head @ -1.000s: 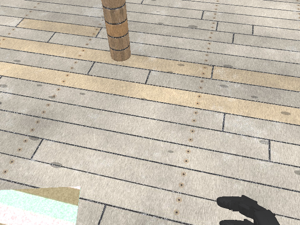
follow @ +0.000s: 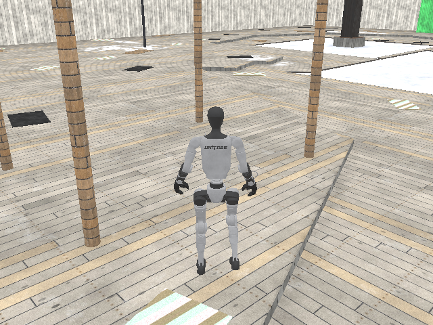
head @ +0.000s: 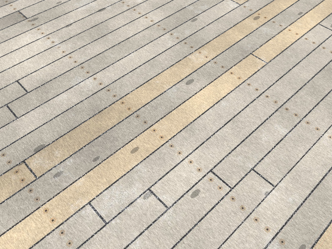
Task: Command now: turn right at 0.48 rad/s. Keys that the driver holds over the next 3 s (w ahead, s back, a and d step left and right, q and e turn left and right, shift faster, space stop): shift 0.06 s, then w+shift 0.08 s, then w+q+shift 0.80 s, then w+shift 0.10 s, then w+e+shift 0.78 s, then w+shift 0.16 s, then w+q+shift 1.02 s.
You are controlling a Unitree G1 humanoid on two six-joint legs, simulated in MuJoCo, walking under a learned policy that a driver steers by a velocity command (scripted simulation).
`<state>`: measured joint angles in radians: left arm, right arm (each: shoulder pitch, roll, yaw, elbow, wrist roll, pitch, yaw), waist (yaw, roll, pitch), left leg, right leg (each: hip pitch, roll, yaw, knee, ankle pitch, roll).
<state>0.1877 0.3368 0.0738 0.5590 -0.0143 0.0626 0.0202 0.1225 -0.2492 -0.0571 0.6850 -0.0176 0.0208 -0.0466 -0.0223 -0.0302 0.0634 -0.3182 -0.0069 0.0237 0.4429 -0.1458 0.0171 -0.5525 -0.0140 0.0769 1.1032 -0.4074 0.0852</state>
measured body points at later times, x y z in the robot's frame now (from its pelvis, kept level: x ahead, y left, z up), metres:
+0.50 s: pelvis +0.12 -0.02 +0.00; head +0.12 -0.03 +0.45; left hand +0.11 +0.27 -0.11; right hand +0.28 -0.28 -0.12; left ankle +0.25 +0.13 -0.65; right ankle -0.03 -0.13 -0.74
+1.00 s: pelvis +0.51 +0.15 -0.01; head +0.55 +0.17 +0.44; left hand +0.60 +0.46 -0.07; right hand +0.66 -0.11 -0.13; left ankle +0.34 +0.11 -0.74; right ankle +0.80 +0.11 -0.68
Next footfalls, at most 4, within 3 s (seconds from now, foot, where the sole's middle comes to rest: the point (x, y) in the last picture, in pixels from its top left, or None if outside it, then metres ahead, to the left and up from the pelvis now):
0.16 right None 0.01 -0.13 -0.77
0.66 left None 0.37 0.13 -0.77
1.10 right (121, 158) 0.86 0.21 -0.77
1.50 left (43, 130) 1.02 0.60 -0.77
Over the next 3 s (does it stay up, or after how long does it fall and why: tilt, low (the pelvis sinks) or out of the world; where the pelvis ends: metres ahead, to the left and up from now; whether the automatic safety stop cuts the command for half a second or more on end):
stays up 2.28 0.75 0.00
